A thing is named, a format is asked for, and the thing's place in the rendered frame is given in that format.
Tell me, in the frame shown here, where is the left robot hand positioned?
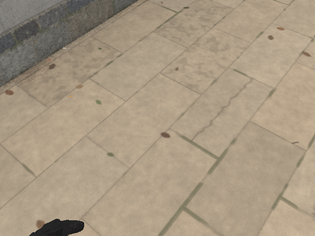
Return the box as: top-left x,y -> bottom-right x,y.
30,218 -> 85,236

